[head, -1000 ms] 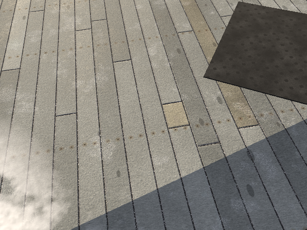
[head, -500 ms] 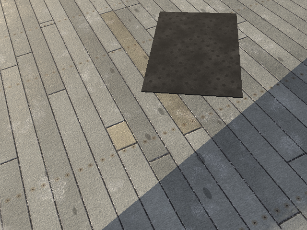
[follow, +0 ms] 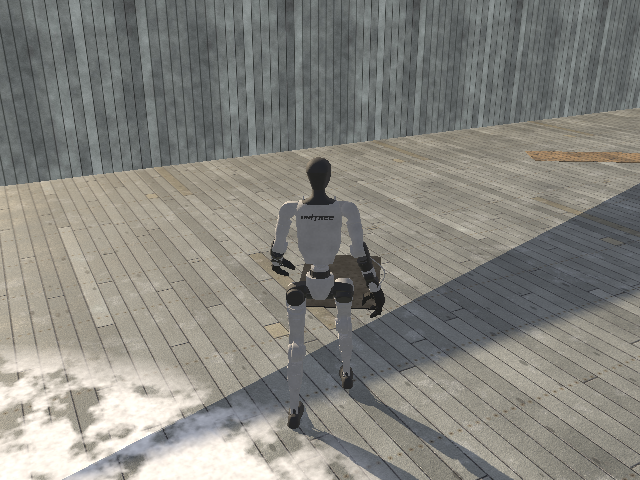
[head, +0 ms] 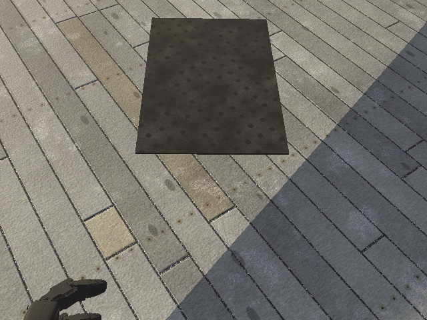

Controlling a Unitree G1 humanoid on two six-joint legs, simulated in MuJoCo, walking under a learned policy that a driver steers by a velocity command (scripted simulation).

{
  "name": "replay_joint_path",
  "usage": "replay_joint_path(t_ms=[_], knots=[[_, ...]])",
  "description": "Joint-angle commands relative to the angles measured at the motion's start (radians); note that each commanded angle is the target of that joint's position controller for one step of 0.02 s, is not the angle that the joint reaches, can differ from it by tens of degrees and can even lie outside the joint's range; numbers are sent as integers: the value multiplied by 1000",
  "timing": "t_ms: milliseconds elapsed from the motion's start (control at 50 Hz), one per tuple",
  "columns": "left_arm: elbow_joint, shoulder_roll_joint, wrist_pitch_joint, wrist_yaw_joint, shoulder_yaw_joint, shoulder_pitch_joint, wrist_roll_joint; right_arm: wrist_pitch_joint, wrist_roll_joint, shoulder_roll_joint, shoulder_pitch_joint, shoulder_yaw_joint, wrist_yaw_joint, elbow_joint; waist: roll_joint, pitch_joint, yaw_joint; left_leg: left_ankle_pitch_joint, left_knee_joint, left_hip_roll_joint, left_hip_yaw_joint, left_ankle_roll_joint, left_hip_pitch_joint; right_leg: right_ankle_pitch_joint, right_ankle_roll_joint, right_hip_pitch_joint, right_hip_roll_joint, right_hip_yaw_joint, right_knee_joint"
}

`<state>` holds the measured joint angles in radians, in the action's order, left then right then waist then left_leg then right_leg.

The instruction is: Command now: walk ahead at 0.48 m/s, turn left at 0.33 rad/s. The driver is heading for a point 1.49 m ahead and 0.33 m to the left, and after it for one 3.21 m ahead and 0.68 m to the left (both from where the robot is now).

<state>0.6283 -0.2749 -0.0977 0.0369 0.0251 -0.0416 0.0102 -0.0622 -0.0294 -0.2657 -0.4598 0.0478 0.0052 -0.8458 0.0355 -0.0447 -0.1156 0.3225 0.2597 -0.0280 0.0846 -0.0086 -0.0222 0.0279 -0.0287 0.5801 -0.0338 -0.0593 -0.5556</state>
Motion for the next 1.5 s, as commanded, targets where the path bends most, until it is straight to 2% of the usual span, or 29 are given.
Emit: replay_joint_path(t_ms=[20, 60, 80, 100, 120, 140, 220, 480, 520, 560, 580, 600, 620, 640, 660, 680, 700, 760, 860, 1040, 1080, 1120, 1140, 1160, 1200, 1220, 1300, 1320, 1500], knots=[[-75, -118, -22, -2, 44, 15, 8, -5, -6, -208, 49, 52, 11, 69, -155, 10, 99, -425, 3, 241, 179, -136, 105, 0, 31, -199, 32, 13, 57], [-30, -181, -19, -21, 80, -185, 2, -1, 9, -182, 64, 42, 9, 81, -139, 142, 213, -556, 268, 159, 122, -84, 179, 15, 87, -514, 14, 20, 84], [-14, -251, -12, -34, 98, -359, -16, 0, 38, -108, 66, 15, 8, 120, -16, 315, 276, -298, 581, 83, 78, -48, 351, 81, 148, -796, -185, -175, 50], [8, -309, 0, -23, 105, -386, -29, -13, 2, -2, -99, -14, 7, 143, 320, 459, 184, 269, 896, -30, 29, -5, 648, 318, 296, -1014, -410, -643, 186], [2, -191, 2, -21, 81, -354, -20, -12, -24, -122, -56, 13, 9, 114, 204, 355, 209, 236, 1015, 31, 80, -3, 747, 480, 279, -921, -376, -677, 262], [4, -139, 3, -25, 65, -297, -10, -8, -30, -169, 48, 29, 9, 132, 122, 204, 211, 142, 1029, 71, 52, -7, 788, 432, 241, -793, -341, -493, 268], [33, -82, -11, -23, 54, -169, -27, 20, -5, -110, 113, 30, 1, 148, 74, 54, 125, -23, 929, 158, 26, 0, 652, 108, 213, -482, -221, -159, 372], [135, -208, 8, -37, 98, -247, 13, 24, 5, -82, 441, 11, -61, 299, -6, -59, 187, -293, 396, 124, -96, -35, 681, -145, 174, -614, -247, 195, 391], [139, -235, 24, -41, 106, -250, 20, 28, 9, -108, 429, 24, -65, 317, 20, -23, 159, -196, 374, 73, -147, -72, 612, -412, 153, -665, -251, 228, 286], [134, -254, 41, -47, 109, -237, 29, 38, 9, -170, 253, 62, -58, 285, 35, 95, 46, -148, 336, -18, -203, -125, 360, -680, 121, -645, -221, 274, 3], [126, -226, 42, -52, 96, -244, 22, 48, 4, -232, 75, 98, -43, 239, 4, 186, -40, -189, 303, -37, -165, -164, 79, -581, 82, -490, -183, 292, -244], [77, -99, 29, -46, 54, -334, -26, 51, -3, -352, 30, 122, -24, 230, -260, 272, 29, -160, 291, 226, 293, -307, -294, 224, 16, -55, -57, 276, -626], [49, -96, -7, -35, 36, -306, -17, 31, 0, -339, 32, 107, -33, 276, -251, 455, 28, 77, 91, 371, 776, -440, -423, 601, 2, 146, 78, 28, -829], [24, -191, -27, -25, 61, -173, 28, 15, 9, -258, 51, 82, -42, 266, -128, 344, -17, 89, 26, 349, 668, -365, -353, 509, 22, 244, 19, -41, -848], [7, -180, -39, -25, 55, -138, 35, 5, 11, -232, 92, 74, -42, 258, -106, 217, 14, 24, 21, 314, 537, -329, -213, 416, 38, 252, -18, -27, -773], [22, -167, -40, -36, 54, -136, 8, 3, 10, -197, 158, 62, -40, 263, -27, 138, 61, -94, 20, 268, 422, -290, -65, 350, 36, 195, -58, -22, -687], [26, -175, -36, -41, 59, -149, -15, -2, 19, -180, 188, 54, -38, 272, -66, 101, 95, -330, 29, 235, 334, -278, 57, 317, 32, 106, -80, -26, -626], [48, -146, -4, -38, 56, -201, -22, -5, 28, -173, 237, 51, -22, 275, -71, 111, 142, -383, -30, 202, 257, -293, 186, 247, -11, 19, -86, -10, -541], [32, -85, 5, -26, 26, -61, -14, -12, 23, -170, 172, 41, -3, 211, -99, 48, 75, -405, -53, 143, 78, -224, 217, -71, -39, 8, -74, 28, -201], [-24, -103, -4, 25, 22, 55, 11, -4, 21, -210, 109, 50, -2, 116, -112, -38, 36, -465, -10, 286, 38, -186, -48, 6, 76, 97, -31, 29, 5], [-15, -127, -2, 28, 37, -6, 6, 9, 25, -223, 118, 55, 6, 114, -113, 25, 74, -730, 96, 261, -10, -149, -81, 81, 109, -25, 30, 84, 16], [43, -204, 5, 15, 80, -267, 2, 21, 33, -206, 139, 43, 21, 138, -67, 202, 206, -884, 465, 187, -98, -88, 63, 1, 175, -432, 49, 57, 28], [41, -313, 8, 8, 108, -371, -5, 1, 45, -136, 43, 18, 17, 182, 131, 345, 186, -482, 863, 50, -138, -5, 455, 88, 344, -823, -194, -392, 43], [53, -255, 10, 11, 94, -403, 16, -26, 48, -112, 53, 3, 6, 174, 219, 415, 197, 212, 1044, -66, -16, 19, 680, 229, 418, -964, -292, -747, 216], [32, -182, 17, 0, 71, -321, 9, -62, -1, -182, 211, 14, -19, 218, 51, 202, 213, 107, 1062, 45, 38, -12, 805, 314, 334, -784, -241, -544, 258], [25, -176, 22, -2, 68, -283, 3, -71, 25, -173, 263, 13, -16, 233, -26, 115, 192, 61, 966, 75, 18, -11, 783, 172, 317, -646, -202, -448, 270], [-1, -136, 26, -19, 54, -202, -1, -41, 54, -141, 225, 16, -5, 224, 4, 65, 109, -26, 785, 109, -8, 35, 643, 16, 304, -407, -106, -312, 346], [3, -175, 25, -26, 64, -207, -1, -36, 50, -130, 220, 11, -2, 232, 45, 57, 98, -47, 718, 102, -18, 56, 638, -36, 323, -367, -117, -297, 348], [63, -189, 56, -56, 77, -332, 22, -62, 25, -123, 470, 8, -21, 280, 51, 50, 186, -364, 238, 13, 6, 67, 476, 53, 223, -396, -75, -323, 242]])
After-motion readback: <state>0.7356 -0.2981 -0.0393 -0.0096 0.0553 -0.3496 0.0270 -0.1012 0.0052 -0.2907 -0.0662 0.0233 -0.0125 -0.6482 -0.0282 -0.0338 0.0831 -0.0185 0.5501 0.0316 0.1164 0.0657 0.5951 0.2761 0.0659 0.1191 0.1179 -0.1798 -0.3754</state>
